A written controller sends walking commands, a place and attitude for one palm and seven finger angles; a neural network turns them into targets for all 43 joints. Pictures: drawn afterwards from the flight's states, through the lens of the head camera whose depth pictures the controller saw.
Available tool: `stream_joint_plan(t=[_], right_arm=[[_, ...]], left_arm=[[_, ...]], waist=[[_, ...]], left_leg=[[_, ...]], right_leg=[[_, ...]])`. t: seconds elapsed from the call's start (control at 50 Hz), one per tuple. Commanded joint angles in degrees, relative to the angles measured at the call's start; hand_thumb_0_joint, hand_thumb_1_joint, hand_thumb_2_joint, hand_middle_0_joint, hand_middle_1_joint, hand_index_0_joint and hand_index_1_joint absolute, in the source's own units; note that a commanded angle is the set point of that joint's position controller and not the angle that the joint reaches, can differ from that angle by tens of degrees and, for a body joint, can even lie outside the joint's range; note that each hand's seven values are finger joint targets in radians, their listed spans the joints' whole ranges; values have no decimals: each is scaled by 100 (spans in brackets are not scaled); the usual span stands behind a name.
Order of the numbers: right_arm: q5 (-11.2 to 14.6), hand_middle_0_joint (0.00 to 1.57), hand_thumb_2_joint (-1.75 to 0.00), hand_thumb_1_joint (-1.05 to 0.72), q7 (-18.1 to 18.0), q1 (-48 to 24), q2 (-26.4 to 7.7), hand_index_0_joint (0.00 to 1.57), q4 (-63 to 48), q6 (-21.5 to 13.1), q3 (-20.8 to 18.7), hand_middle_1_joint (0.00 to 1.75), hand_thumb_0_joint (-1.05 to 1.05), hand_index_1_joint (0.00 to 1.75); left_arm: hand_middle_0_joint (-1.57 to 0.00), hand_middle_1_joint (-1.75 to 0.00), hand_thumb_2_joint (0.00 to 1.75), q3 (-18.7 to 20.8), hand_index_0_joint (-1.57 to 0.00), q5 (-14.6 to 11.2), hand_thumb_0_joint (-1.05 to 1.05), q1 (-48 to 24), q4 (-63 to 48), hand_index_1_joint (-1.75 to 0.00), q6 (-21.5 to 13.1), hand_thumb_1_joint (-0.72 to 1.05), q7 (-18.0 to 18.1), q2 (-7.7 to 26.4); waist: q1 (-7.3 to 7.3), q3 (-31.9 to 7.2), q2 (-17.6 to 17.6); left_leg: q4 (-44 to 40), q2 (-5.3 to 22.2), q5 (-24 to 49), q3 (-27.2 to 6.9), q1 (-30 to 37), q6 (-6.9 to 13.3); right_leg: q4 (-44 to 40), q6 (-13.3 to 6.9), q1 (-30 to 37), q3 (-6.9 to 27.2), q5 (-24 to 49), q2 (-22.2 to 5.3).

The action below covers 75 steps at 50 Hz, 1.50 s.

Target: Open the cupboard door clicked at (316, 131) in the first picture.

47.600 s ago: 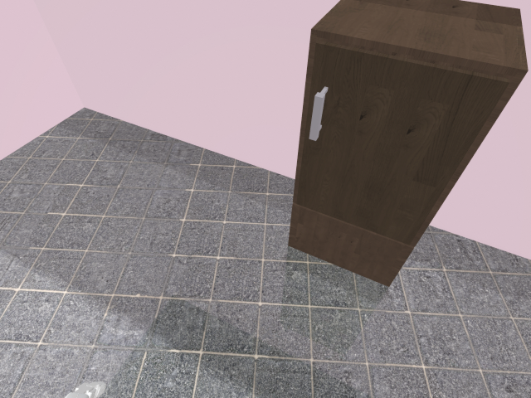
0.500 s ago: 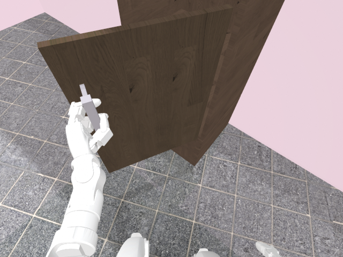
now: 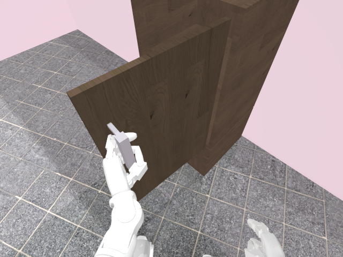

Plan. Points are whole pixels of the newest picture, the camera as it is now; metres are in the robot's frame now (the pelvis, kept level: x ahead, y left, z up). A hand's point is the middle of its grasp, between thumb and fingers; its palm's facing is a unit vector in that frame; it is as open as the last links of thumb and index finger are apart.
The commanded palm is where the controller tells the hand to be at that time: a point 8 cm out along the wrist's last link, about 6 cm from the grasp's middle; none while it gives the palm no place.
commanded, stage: open thumb and fingers to let go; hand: left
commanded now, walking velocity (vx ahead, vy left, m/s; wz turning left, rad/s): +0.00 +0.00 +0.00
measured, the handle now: (122, 148) +0.35 +0.13 +0.06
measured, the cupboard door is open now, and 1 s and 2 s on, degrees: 85 86 86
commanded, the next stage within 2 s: slide the hand sideways off the handle in 0.70 s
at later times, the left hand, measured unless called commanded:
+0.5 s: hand (137, 164) +0.32 +0.10 +0.05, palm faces +0.38 -0.93 +0.01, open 13.8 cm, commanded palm +0.27 +0.14 +0.05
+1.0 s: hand (134, 181) +0.27 +0.10 +0.05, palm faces -0.14 -0.99 -0.04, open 16.1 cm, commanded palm +0.26 +0.14 +0.05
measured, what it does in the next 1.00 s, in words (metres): stands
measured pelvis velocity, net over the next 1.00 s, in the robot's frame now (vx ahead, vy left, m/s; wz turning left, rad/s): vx -0.01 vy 0.03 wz -0.01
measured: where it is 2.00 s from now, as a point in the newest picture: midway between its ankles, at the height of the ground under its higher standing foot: outside the picture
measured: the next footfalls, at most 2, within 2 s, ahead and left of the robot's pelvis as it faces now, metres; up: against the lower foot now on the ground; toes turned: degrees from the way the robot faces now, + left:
none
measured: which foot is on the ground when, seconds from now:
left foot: down 0.00-1.00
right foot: down 0.00-1.00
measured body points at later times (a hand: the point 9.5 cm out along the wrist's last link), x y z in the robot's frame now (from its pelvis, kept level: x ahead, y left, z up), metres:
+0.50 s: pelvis +0.00 +0.00 +0.00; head +0.05 -0.02 +0.45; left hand +0.29 +0.14 +0.05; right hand +0.15 -0.23 -0.12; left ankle +0.06 +0.15 -0.66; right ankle -0.04 -0.08 -0.66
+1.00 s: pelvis -0.01 +0.03 +0.00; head +0.04 +0.02 +0.45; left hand +0.28 +0.15 +0.05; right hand +0.15 -0.20 -0.11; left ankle +0.06 +0.15 -0.66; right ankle -0.04 -0.08 -0.66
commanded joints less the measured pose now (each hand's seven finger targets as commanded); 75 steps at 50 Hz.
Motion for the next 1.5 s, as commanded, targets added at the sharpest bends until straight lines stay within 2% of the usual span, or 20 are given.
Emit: stream_joint_plan(t=[0.0, 0.12, 0.18, 0.22, 0.26, 0.3, 0.34, 0.38, 0.54, 0.66, 0.72, 0.78, 0.8, 0.82, 0.88, 0.92, 0.98, 1.04, 1.12, 1.48], right_arm=[[34, 20, -90, -90, -77, -163, -507, 20, -683, -243, -174, 30, 0, 30], [64, 20, -90, -90, -29, -14, -557, 20, -651, -296, -208, 30, 0, 30], [58, 20, -90, -90, -31, 12, -592, 20, -628, -304, -213, 30, 0, 30], [51, 20, -90, -90, -15, -20, -572, 20, -634, -320, -238, 30, 0, 30], [54, 20, -90, -90, -3, -18, -589, 20, -639, -336, -245, 30, 0, 30], [53, 20, -90, -90, -14, -55, -589, 20, -643, -341, -247, 30, 0, 30], [60, 20, -90, -90, -12, -87, -585, 20, -647, -345, -242, 30, 0, 30], [56, 20, -90, -90, -24, -36, -604, 20, -635, -338, -242, 30, 0, 30], [58, 20, -90, -90, 19, -83, -605, 20, -725, -343, -243, 30, 0, 30], [37, 20, -90, -90, -16, -150, -551, 20, -757, -305, -201, 30, 0, 30], [53, 20, -90, -90, 0, -226, -532, 20, -779, -320, -174, 30, 0, 30], [42, 20, -90, -90, -8, -239, -538, 20, -783, -332, -163, 30, 0, 30], [112, 20, -90, -90, 18, 142, -761, 20, -707, -284, -151, 30, 0, 30], [139, 20, -90, -90, -16, 106, -709, 20, -819, -281, -204, 30, 0, 30], [323, 20, -90, -90, -66, 115, -764, 20, -1027, -364, -168, 30, 0, 30], [439, 20, -90, -90, -100, 1, -737, 20, -1130, -459, -117, 30, 0, 30], [476, 20, -90, -90, -104, -71, -771, 20, -1222, -532, -81, 30, 0, 30], [403, 20, -90, -90, -48, 0, -788, 20, -1246, -535, -125, 30, 0, 30], [362, 20, -90, -90, 30, 13, -784, 20, -1352, -478, -153, 30, 0, 30], [433, 20, -90, -90, -124, 11, -783, 20, -1587, -588, -110, 30, 0, 30]], left_arm=[[-36, -130, 69, 144, -36, -107, 0, -1343, -1130, -130, -318, 41, -191, 173], [-33, -125, 51, 112, -33, -274, 0, -949, -1165, -125, -435, -1, -388, 117], [-32, -123, 42, 269, -32, -250, 0, -1005, -1116, -123, -501, -22, -364, 320], [-31, -122, 36, 158, -31, -198, 0, -990, -1179, -122, -575, -36, -347, 191], [-30, -120, 30, 187, -30, -203, 0, -912, -1175, -120, -617, -50, -331, 208], [-30, -120, 30, 218, -30, -215, 0, -867, -1142, -120, -631, -50, -342, 241], [-28, -110, 30, 134, -28, -215, 0, -1057, -1206, -110, -656, -50, -330, 177], [-27, -100, 30, 247, -27, -183, 0, -988, -1173, -100, -663, -50, -305, 293], [-20, -60, 30, -187, -20, -37, 0, -1120, -1163, -60, -517, -50, -191, -134], [-15, -30, 30, -93, -15, 56, 0, -1237, -1204, -30, -381, -50, -15, -81], [-15, -30, 30, -277, -15, 30, 0, -1279, -1267, -30, -331, -50, 4, -290], [-15, -30, 30, -182, -15, 17, 0, -1205, -1188, -30, -249, -50, 54, -223], [-15, -30, 30, -1186, -15, 614, 0, -1081, -1208, -30, -449, -50, -1122, 467], [-15, -30, 30, -699, -15, 388, 0, -1385, -1559, -30, -705, -50, -1759, 884], [-15, -30, 30, -964, -15, -271, 0, -1166, -1855, -30, -877, -50, -3168, 849], [-15, -30, 30, -827, -15, -979, 0, -1039, -1880, -30, -771, -50, -3512, 583], [-15, -30, 30, -429, -15, -1360, 0, -614, -1746, -30, -571, -50, -3293, 571], [-15, -30, 30, -246, -15, -1062, 0, -588, -1809, -30, -589, -50, -2894, 749], [-15, -30, 30, -118, -15, -730, 0, -189, -1937, -30, -649, -50, -2736, 1012], [-15, -30, 30, 233, -15, -1126, 0, 1204, -2890, -30, -562, -50, -3184, 1329]], waist=[[-125, -1593, -646], [-95, -1582, -780], [-119, -1383, -979], [-93, -1470, -702], [-85, -1474, -811], [-83, -1428, -848], [-111, -1386, -659], [-85, -1390, -789], [-126, -1454, -515], [-98, -1465, -523], [-124, -1367, -348], [-87, -1352, -495], [-618, -1131, -723], [-389, -1469, -485], [-436, -1592, -45], [-364, -1361, 33], [-154, -1040, -233], [-127, -1111, -392], [-37, -1213, -306], [-31, -1140, -219]], left_leg=[[-378, -233, 930, 152, 1181, 285], [-421, -231, 1167, 142, 1240, 284], [-401, -227, 1025, 113, 1060, 287], [-407, -244, 1016, 153, 1140, 289], [-410, -245, 981, 143, 1144, 295], [-397, -238, 959, 151, 1117, 300], [-414, -246, 879, 173, 1177, 307], [-423, -219, 927, 141, 1183, 309], [-484, -187, 1073, 148, 1521, 316], [-502, -178, 1026, 128, 1525, 302], [-537, -164, 967, 112, 1580, 286], [-556, -151, 896, 82, 1522, 281], [-455, -179, 898, 80, 1574, 383], [-417, -179, 988, 72, 1601, 401], [-464, -186, 1011, 50, 1990, 416], [-571, -166, 759, -11, 2070, 373], [-741, -148, 445, -64, 1858, 334], [-686, -144, 487, -64, 1753, 329], [-619, -147, 506, 4, 1620, 328], [-544, -141, 556, -15, 1525, 336]], right_leg=[[-1464, 444, 695, 829, 3019, -278], [-1372, 493, 869, 760, 3749, -293], [-1448, 520, 825, 864, 3554, -320], [-1396, 484, 765, 806, 3457, -311], [-1400, 477, 729, 781, 3347, -292], [-1426, 485, 706, 807, 3302, -298], [-1441, 452, 584, 767, 3015, -271], [-1418, 434, 567, 734, 2951, -233], [-1257, 288, 228, 394, 2542, -67], [-1253, 254, 183, 343, 2295, -36], [-1245, 230, 72, 277, 2109, -9], [-1265, 220, 71, 262, 1946, 24], [-1221, 265, -179, 407, 2332, -18], [-1166, 215, -3, 448, 2505, -55], [-1170, 181, -24, 456, 2430, -30], [-1249, 186, -181, 309, 1970, 18], [-1291, 188, -203, 192, 1468, 64], [-1126, 206, -295, 166, 1466, 45], [-1011, 183, -281, 219, 1453, 43], [-980, 203, -193, 210, 1550, 125]])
